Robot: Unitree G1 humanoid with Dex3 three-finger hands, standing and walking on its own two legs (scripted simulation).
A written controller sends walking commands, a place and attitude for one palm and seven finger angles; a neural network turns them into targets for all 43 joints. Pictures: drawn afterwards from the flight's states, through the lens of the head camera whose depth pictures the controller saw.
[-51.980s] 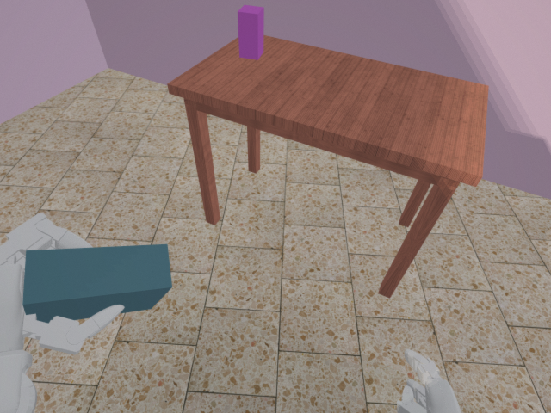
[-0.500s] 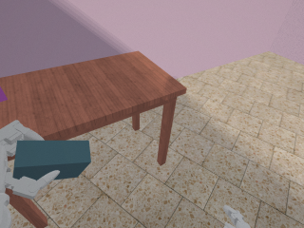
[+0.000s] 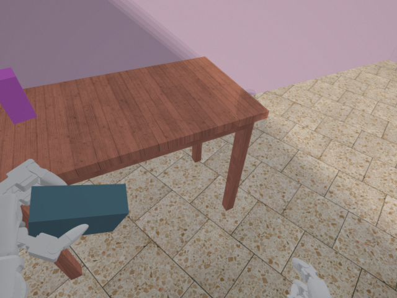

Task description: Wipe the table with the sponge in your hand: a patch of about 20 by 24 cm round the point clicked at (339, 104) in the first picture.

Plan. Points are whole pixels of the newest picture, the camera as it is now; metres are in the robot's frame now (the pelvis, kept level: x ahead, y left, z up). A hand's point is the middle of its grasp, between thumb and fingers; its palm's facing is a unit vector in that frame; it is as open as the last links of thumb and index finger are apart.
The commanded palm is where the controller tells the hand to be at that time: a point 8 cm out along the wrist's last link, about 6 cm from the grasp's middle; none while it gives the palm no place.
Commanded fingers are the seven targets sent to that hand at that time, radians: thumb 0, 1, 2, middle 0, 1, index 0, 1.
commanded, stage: stop stepping back and stand still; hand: left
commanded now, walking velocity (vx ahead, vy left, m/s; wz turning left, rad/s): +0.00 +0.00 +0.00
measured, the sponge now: (92, 211) +0.23 +0.20 +0.12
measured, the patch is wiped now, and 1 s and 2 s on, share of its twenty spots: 1.00 1.00 1.00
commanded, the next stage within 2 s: stand and wait in 0.36 s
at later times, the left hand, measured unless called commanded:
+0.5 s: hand (51, 196) +0.23 +0.26 +0.15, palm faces +0.38 -0.86 -0.36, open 9.6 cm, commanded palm +0.18 +0.29 +0.18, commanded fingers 0.00 0.10 1.30 -1.20 -1.60 -1.20 -1.60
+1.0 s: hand (49, 200) +0.22 +0.26 +0.15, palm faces +0.38 -0.85 -0.36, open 9.6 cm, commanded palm +0.17 +0.29 +0.18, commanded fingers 0.00 0.10 1.30 -1.20 -1.60 -1.20 -1.60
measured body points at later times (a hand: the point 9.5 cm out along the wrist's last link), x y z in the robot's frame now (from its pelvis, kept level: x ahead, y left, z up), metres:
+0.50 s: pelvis +0.01 +0.02 +0.01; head +0.01 +0.03 +0.46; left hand +0.20 +0.30 +0.17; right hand +0.19 -0.22 -0.06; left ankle +0.02 +0.11 -0.73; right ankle +0.01 -0.12 -0.73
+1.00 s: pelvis +0.01 +0.02 +0.01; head +0.00 +0.02 +0.46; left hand +0.20 +0.30 +0.17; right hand +0.18 -0.22 -0.07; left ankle +0.02 +0.11 -0.73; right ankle +0.01 -0.12 -0.73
